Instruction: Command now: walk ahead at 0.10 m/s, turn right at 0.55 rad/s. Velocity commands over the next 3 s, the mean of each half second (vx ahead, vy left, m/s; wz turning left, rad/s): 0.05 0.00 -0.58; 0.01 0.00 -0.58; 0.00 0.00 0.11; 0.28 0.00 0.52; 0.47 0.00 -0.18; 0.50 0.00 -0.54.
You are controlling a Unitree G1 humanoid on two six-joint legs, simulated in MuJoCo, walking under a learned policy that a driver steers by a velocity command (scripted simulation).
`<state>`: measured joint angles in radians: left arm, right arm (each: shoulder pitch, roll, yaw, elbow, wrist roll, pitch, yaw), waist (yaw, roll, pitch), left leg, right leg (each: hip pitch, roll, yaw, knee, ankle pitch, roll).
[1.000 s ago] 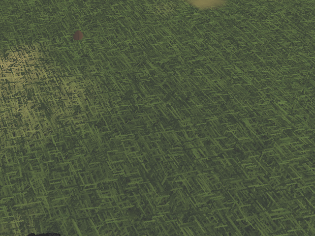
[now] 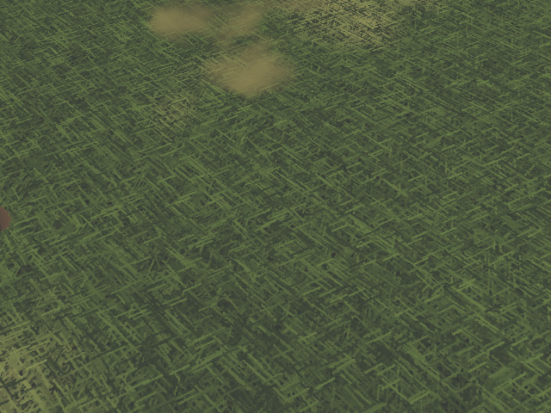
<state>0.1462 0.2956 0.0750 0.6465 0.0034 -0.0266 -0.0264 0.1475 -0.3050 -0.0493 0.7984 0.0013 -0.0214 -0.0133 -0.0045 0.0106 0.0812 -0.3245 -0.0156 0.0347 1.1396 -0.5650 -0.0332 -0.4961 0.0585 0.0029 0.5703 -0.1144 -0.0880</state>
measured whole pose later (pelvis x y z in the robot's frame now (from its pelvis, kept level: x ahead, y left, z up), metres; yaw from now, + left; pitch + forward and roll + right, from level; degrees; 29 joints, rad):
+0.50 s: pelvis +0.06 +0.05 +0.02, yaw -18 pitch +1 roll -1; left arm 0.18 0.35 0.11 0.63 -0.01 0.06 0.03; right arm 0.18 -0.28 -0.06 0.74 -0.02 0.00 -0.03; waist -0.01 -0.04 0.03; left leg -0.28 0.02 0.00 0.49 -0.24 0.00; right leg -0.56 0.12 0.13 1.08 -0.42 0.04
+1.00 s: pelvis +0.04 +0.01 +0.02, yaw -35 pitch +2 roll +2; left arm 0.17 0.29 0.07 0.62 0.00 0.03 0.02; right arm 0.13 -0.33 -0.09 0.72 0.00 0.02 -0.03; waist 0.00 0.04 0.05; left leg -0.54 0.02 -0.03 1.06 -0.38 -0.09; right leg -0.28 0.05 0.08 0.45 -0.20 -0.04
